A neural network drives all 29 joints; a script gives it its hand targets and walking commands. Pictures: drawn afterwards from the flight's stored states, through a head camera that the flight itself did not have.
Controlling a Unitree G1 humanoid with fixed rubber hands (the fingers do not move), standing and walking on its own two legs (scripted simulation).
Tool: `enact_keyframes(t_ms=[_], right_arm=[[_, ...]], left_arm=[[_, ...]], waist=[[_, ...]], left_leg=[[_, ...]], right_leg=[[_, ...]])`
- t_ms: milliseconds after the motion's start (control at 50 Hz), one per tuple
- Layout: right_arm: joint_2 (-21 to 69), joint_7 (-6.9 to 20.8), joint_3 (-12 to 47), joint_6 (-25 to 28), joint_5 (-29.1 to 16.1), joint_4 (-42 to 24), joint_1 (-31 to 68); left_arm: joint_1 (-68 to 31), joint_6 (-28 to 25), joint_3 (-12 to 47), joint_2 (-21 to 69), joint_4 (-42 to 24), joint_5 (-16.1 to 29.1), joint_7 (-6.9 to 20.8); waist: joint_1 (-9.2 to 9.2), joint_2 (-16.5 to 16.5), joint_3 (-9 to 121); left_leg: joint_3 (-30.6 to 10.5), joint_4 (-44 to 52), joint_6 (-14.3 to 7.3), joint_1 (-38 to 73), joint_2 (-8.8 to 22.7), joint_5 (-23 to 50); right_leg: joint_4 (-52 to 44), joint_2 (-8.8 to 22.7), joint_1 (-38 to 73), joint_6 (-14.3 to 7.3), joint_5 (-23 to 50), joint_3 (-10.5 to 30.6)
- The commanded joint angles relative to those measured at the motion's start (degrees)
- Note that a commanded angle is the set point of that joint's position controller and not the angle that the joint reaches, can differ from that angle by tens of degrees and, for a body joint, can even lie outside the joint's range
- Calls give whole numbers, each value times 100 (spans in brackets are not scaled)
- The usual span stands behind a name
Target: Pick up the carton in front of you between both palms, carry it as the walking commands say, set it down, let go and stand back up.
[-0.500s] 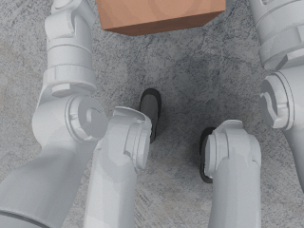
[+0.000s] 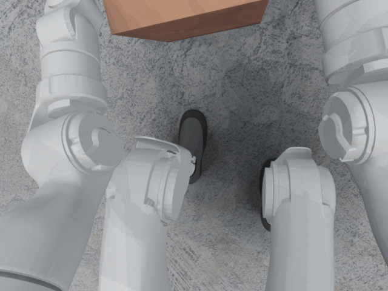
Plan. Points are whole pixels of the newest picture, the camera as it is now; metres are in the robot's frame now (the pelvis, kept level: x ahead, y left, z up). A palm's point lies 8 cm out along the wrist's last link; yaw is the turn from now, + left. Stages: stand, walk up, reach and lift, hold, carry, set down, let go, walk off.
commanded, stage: set down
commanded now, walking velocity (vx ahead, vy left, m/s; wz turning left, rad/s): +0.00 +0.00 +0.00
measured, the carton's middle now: out of the picture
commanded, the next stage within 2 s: let go in 1.70 s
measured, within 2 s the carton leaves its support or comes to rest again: neither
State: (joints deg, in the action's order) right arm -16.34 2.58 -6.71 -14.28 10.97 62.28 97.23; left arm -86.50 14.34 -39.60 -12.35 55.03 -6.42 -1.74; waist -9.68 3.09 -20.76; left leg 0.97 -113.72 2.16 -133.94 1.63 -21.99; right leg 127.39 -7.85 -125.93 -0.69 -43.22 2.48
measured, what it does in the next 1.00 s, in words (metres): stands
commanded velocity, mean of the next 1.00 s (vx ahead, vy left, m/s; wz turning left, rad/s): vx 0.00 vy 0.00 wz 0.00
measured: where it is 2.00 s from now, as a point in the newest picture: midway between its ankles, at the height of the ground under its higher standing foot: (230, 182)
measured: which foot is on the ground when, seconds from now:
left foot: down 0.00-1.00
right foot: down 0.00-1.00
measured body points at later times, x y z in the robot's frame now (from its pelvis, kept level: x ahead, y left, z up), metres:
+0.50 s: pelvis +0.00 +0.00 -0.01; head +0.39 -0.04 +0.20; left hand +0.53 +0.26 -0.17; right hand +0.60 -0.07 -0.21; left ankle +0.16 +0.13 -0.35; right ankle +0.05 -0.10 -0.35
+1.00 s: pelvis -0.01 +0.01 +0.04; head +0.37 +0.02 +0.27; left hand +0.53 +0.26 -0.10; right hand +0.65 -0.10 -0.08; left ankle +0.16 +0.13 -0.35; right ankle +0.05 -0.10 -0.35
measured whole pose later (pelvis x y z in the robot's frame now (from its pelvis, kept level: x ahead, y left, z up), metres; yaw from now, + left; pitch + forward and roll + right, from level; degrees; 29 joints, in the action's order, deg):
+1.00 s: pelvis -0.01 +0.01 +0.04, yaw -1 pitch +41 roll +3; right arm -33.8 3.1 7.5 -15.4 -7.5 67.9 103.1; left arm -82.1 12.6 -23.3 -9.4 46.5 7.3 -12.4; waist -12.3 -1.1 -19.7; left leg 1.1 -106.1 0.8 -127.0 0.8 -19.9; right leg 118.7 -3.3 -119.2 -1.4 -40.2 0.7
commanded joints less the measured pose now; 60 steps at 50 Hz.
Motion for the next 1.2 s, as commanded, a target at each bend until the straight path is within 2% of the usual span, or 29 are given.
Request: enact_keyframes(t_ms=[0, 60, 160, 260, 320, 400, 440, 500, 580, 640, 700, 840, 900, 1000, 1080, 1180], right_arm=[[3181, 826, 685, 44, -62, -32, 1090], [3071, 825, 588, 12, 75, 38, 935], [2892, 840, 455, -45, 258, 111, 757], [2603, 788, 461, -50, 294, 101, 846], [2121, 675, 563, 12, 225, 58, 1054], [-41, 142, 708, 235, -31, -1, 1254], [-1115, -170, 965, 424, -443, -73, 1515], [-1474, -325, 1539, 572, -1151, -110, 2168], [-1400, -244, 2140, 564, -1885, -425, 2841], [-1443, -144, 2293, 494, -2165, -437, 2959], [-1690, -48, 2153, 378, -2119, -229, 2827], [-2282, -42, 1744, 113, -2009, -378, 2865], [-2377, -21, 1455, -14, -1948, -166, 2621], [-2326, 136, 999, -51, -1651, 176, 2187], [-2254, 236, 818, -75, -1430, 126, 2053], [-2147, 292, 794, -148, -1299, -196, 2055]], left_arm=[[-1522, -60, 1304, 4247, 155, 382, 904], [-1471, -76, 1260, 4135, 193, 398, 886], [-1233, -60, 1047, 3891, 378, 296, 867], [-1078, -75, 813, 3647, 468, 182, 822], [-863, -126, 600, 3301, 533, 69, 717], [-108, -447, 169, 1348, 844, -15, 233], [87, -680, 214, 335, 1088, 231, -45], [-210, -935, 589, -213, 1162, 788, -237], [-916, -1192, 1139, -713, 399, 1362, -421], [-1010, -1144, 1425, -774, 335, 1653, -500], [-875, -978, 1439, -811, 159, 1657, -610], [-1045, -553, 1579, -840, -1106, 1583, -1020], [-1005, -330, 1601, -665, -1469, 1443, -1106], [-811, -148, 1603, -240, -1760, 1214, -1056], [-540, -48, 1473, -106, -1889, 1058, -1003], [-168, 57, 1277, -111, -2085, 963, -957]], waist=[[214, -1691, 4495], [304, -1674, 4345], [348, -1733, 4077], [304, -1756, 4041], [209, -1746, 4126], [-4, -1707, 4345], [-143, -1769, 4541], [-404, -1953, 5003], [-812, -2146, 6073], [-891, -2138, 6446], [-933, -2038, 6636], [-801, -1675, 8016], [-702, -1400, 7865], [-560, -1016, 7429], [-600, -1110, 7486], [-736, -1538, 7872]], left_leg=[[4, -249, -104, 3890, -562, 1484], [-15, -274, -105, 3810, -574, 1431], [-2, -295, -114, 3525, -582, 1237], [76, -331, -84, 3373, -556, 1116], [153, -349, -35, 3449, -504, 1119], [257, -324, 37, 3538, -352, 1212], [264, -319, -2, 3572, -283, 1369], [229, -311, -111, 3515, -163, 1643], [173, -299, -210, 4115, -42, 2263], [139, -233, -233, 4781, -23, 2509], [107, -81, -223, 5426, -71, 2443], [83, 402, -256, 7061, -280, 2523], [130, 662, -204, 7158, -344, 2271], [114, 1065, -101, 7064, -364, 2151], [145, 1452, -73, 6950, -387, 2170], [257, 1975, -84, 6783, -424, 2290]], right_leg=[[-1694, 358, 890, -142, 2176, 53], [-1673, 383, 882, -163, 2188, 85], [-1674, 424, 915, -176, 2210, 155], [-1674, 488, 1101, -148, 2344, 228], [-1658, 550, 1270, -86, 2434, 267], [-1650, 686, 1607, 48, 2600, 365], [-1615, 757, 1783, 89, 2743, 426], [-1548, 870, 2000, 137, 2858, 544], [-1425, 871, 2268, 174, 2761, 524], [-1442, 842, 2226, 177, 2443, 384], [-1556, 802, 2023, 154, 1897, 160], [-1994, 571, 2070, 43, 1572, -153], [-2303, 494, 1867, -17, 1385, -190], [-2767, 432, 1432, -97, 1298, -185], [-3133, 379, 1687, -84, 1406, -183], [-3552, 318, 2603, 16, 1782, -206]])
